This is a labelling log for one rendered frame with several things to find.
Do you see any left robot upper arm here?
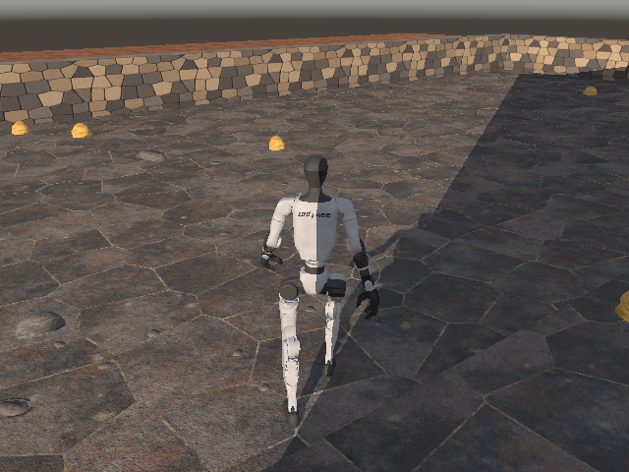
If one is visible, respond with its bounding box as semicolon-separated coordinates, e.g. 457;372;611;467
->
266;198;295;248

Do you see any robot left hand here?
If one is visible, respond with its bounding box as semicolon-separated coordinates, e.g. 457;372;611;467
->
260;254;283;271

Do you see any right robot forearm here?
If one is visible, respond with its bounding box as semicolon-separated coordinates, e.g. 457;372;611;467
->
353;238;376;291

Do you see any left robot forearm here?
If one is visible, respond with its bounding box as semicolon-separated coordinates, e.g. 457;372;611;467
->
260;232;276;260

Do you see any left robot thigh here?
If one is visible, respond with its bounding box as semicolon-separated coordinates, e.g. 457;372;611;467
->
279;275;301;359

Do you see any left robot shin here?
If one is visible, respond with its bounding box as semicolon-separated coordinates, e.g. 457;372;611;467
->
282;340;299;413

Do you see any robot right hand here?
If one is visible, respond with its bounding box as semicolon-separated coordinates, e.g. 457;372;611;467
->
357;289;379;320

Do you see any right robot upper arm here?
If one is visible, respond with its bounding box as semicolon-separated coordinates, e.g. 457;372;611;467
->
335;198;362;254

